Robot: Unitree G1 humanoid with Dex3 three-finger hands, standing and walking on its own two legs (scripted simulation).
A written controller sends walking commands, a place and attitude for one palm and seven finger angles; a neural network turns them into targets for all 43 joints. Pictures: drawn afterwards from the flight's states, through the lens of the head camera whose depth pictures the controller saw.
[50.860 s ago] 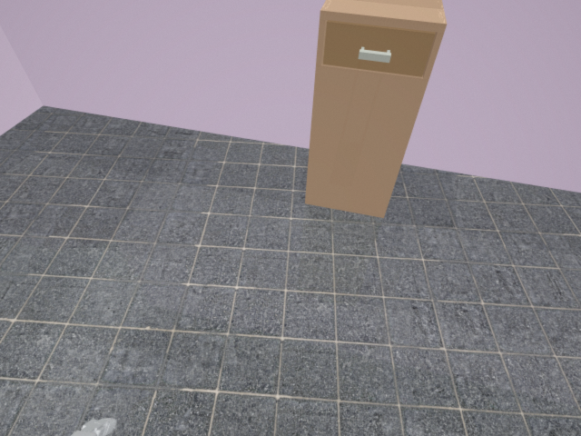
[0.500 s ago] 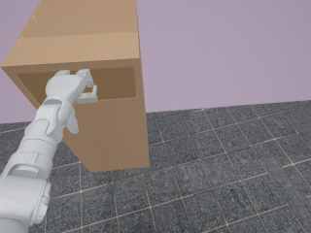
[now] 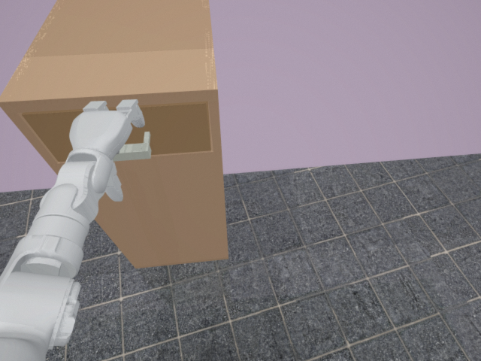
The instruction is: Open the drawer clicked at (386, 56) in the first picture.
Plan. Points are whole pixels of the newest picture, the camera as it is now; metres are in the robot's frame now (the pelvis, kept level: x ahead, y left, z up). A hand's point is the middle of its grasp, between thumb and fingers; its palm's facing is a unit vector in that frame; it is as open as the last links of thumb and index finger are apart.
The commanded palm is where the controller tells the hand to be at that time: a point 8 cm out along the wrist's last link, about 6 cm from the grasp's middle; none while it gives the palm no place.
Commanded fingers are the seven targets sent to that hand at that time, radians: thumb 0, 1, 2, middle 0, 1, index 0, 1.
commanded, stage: move the hooked fingers above the handle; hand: left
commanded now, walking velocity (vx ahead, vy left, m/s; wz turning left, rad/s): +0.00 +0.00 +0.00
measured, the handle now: (125, 145) +0.52 +0.24 +0.02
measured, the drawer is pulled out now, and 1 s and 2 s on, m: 0.00 0.00 0.00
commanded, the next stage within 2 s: none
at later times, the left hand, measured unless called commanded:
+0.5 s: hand (112, 139) +0.46 +0.23 +0.10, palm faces +0.14 -0.02 -0.99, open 13.8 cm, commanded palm +0.43 +0.25 +0.14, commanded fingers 0.00 -0.50 0.30 -0.30 -1.20 -0.30 -1.20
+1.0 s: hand (97, 134) +0.47 +0.25 +0.10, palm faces +0.13 +0.04 -0.99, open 13.8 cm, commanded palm +0.44 +0.25 +0.14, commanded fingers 0.00 -0.50 0.30 -0.30 -1.20 -0.30 -1.20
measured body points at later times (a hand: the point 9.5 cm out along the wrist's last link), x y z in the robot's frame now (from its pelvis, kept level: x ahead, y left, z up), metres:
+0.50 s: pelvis +0.00 -0.01 +0.00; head +0.06 -0.02 +0.44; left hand +0.45 +0.22 +0.15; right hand +0.07 -0.27 -0.13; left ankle +0.01 +0.11 -0.72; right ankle -0.04 -0.13 -0.72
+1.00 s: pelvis +0.00 -0.01 +0.00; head +0.07 -0.03 +0.44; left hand +0.46 +0.25 +0.15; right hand +0.07 -0.28 -0.14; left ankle +0.01 +0.11 -0.72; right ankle -0.04 -0.13 -0.72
